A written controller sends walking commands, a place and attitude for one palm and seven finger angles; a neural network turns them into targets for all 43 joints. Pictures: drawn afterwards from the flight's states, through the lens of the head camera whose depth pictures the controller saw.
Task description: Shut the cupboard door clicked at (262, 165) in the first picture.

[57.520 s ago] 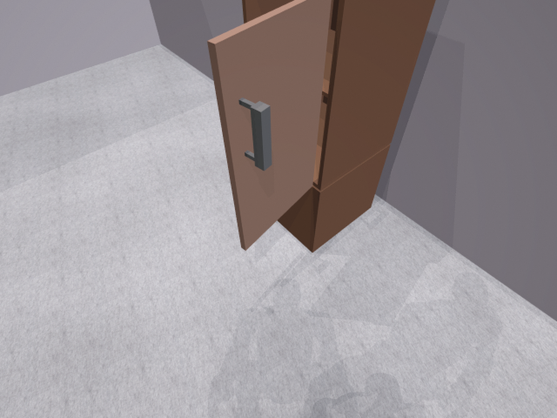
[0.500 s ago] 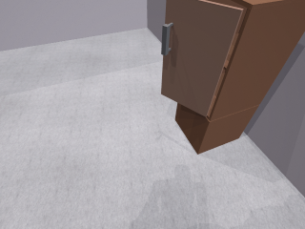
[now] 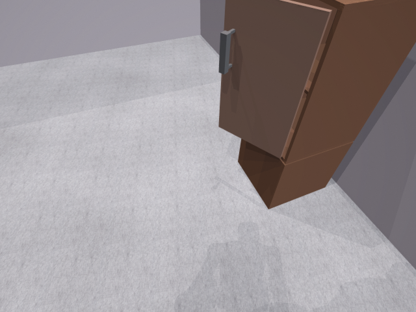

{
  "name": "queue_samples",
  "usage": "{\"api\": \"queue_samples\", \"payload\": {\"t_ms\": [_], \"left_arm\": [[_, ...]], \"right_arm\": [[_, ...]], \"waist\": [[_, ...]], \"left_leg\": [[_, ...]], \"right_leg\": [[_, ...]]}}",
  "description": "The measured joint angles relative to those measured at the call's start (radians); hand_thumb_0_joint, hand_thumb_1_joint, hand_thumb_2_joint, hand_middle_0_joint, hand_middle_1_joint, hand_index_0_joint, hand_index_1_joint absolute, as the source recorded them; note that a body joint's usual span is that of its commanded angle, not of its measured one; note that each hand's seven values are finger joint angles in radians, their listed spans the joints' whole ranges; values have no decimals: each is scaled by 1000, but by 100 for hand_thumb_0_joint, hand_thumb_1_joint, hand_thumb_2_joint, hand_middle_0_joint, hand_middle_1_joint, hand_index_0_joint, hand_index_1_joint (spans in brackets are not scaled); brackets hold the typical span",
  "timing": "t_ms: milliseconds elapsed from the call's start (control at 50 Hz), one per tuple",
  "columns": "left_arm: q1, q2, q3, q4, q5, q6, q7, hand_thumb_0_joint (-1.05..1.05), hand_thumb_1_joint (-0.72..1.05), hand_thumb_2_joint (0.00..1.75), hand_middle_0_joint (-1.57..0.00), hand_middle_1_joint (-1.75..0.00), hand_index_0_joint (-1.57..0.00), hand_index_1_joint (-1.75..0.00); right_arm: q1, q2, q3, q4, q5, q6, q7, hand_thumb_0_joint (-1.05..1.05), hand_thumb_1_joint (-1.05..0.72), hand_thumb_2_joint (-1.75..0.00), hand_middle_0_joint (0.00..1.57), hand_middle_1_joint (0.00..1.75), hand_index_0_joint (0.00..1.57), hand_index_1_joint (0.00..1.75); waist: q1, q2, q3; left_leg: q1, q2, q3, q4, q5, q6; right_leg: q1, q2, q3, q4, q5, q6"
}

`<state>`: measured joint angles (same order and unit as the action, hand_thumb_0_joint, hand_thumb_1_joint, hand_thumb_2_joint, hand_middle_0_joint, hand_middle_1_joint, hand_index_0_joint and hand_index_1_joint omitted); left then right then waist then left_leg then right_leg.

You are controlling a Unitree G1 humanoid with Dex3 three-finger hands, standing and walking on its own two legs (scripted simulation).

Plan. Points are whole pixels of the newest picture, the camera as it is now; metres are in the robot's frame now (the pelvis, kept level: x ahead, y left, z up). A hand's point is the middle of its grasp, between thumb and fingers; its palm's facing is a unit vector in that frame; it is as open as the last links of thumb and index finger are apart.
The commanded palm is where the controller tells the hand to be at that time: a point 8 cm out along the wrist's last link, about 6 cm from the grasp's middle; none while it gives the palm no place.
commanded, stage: walk to a spot facing it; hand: left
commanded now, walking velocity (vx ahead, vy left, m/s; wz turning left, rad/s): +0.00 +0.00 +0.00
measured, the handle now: (227, 51) +0.94 -0.03 +0.05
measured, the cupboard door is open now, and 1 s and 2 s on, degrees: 30 30 30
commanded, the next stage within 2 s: turn to face it in 1.82 s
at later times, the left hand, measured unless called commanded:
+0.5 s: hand out of the picture +0.02 +0.22 -0.19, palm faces +0.22 -0.95 -0.22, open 7.4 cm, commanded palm none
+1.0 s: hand out of the picture -0.03 +0.16 -0.16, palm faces +0.48 -0.82 -0.31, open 7.4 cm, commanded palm none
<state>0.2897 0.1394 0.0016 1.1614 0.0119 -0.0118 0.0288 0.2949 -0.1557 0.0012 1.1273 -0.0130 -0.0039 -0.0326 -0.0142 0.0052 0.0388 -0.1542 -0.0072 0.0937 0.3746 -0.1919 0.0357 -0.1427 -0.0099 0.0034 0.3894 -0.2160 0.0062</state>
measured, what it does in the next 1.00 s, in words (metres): steps on the spot, turning left: right foot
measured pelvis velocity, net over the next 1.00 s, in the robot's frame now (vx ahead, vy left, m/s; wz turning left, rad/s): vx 0.01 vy -0.05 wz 0.56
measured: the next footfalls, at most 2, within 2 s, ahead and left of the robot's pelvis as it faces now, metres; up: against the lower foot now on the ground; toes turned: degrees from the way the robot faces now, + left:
right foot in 0.84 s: +0.07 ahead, -0.15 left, +0.00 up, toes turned +29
left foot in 1.28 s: +0.00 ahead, +0.15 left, +0.00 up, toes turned +51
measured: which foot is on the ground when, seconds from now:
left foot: down 0.00-0.82, up 0.84-1.00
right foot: down 0.00-0.40, up 0.42-0.82, down 0.84-1.00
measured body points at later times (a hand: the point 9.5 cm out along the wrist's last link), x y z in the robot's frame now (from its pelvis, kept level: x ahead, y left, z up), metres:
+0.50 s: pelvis -0.01 +0.01 -0.02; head +0.03 +0.04 +0.43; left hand +0.01 +0.27 -0.17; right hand +0.06 -0.23 -0.16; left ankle +0.01 +0.09 -0.75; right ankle -0.03 -0.13 -0.69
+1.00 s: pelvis +0.01 -0.05 +0.00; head +0.07 -0.05 +0.44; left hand -0.06 +0.21 -0.13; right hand +0.20 -0.26 -0.16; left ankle -0.07 +0.06 -0.66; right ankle +0.03 -0.17 -0.75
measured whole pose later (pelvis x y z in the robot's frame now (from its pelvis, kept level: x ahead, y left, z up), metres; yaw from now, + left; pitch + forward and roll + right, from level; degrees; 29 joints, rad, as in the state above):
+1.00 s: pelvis +0.01 -0.05 +0.00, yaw +32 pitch +1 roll +2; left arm 0.19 0.20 0.04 0.91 0.02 0.02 0.03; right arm 0.19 -0.28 -0.10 0.91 -0.03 0.08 0.02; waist -0.05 0.04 0.11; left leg -0.55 -0.04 -0.03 1.13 -0.41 -0.06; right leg -0.19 -0.05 -0.05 0.49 -0.32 0.00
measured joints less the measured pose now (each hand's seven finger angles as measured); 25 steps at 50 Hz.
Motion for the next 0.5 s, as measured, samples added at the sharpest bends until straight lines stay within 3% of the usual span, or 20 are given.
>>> {"api": "queue_samples", "payload": {"t_ms": [140, 280, 340, 380, 420, 460, 500], "left_arm": [[-25, 16, 11, -21, -1, 7, 3, 0, 91, 90, -19, -30, -20, -30], [-63, 26, 41, -88, 2, 25, 3, 0, 91, 90, -20, -30, -20, -30], [-78, 34, 51, -118, 6, 32, 5, 0, 90, 90, -20, -30, -20, -30], [-90, 46, 58, -133, 9, 38, 5, 0, 90, 90, -20, -30, -20, -30], [-101, 58, 64, -147, 7, 50, 5, 1, 90, 90, -20, -30, -20, -30], [-124, 68, 69, -157, 8, 67, 5, 1, 91, 90, -20, -30, -20, -30], [-149, 76, 73, -169, 11, 72, 0, 1, 91, 90, -20, -30, -20, -30]], "right_arm": [[-1, -4, -4, -11, -1, 10, 4, 0, -91, -90, 20, 29, 20, 30], [-6, -7, -24, -48, -4, 44, 18, 0, -91, -90, 20, 30, 20, 30], [-13, -16, -38, -72, -7, 56, 24, 0, -91, -90, 20, 30, 20, 30], [-21, -19, -45, -85, -8, 59, 28, 0, -91, -90, 20, 30, 20, 30], [-29, -22, -47, -109, -15, 52, 30, 0, -91, -90, 20, 30, 20, 30], [-42, -25, -47, -131, -21, 43, 23, 0, -91, -90, 20, 30, 20, 30], [-47, -31, -46, -149, -21, 38, 16, 0, -91, -90, 20, 30, 20, 30]], "waist": [[-10, 0, 9], [-12, 7, 33], [-21, 10, 47], [-18, -12, 56], [-13, -32, 55], [-19, -32, 61], [-25, -24, 62]], "left_leg": [[-27, -4, -22, 31, -10, -3], [-129, -20, -89, 172, -59, -5], [-176, -3, -71, 269, -114, -25], [-184, -16, -65, 295, -120, 3], [-196, -35, -65, 301, -118, 41], [-198, -44, -79, 272, -97, 36], [-193, -55, -104, 211, -54, 34]], "right_leg": [[-17, -5, -23, 28, -18, -2], [-70, -24, -94, 129, -78, -5], [-81, -35, -139, 184, -113, 0], [-89, -60, -153, 234, -144, 10], [-131, -74, -139, 323, -212, 16], [-203, -48, -78, 500, -273, 19], [-265, -29, -37, 630, -237, 26]]}}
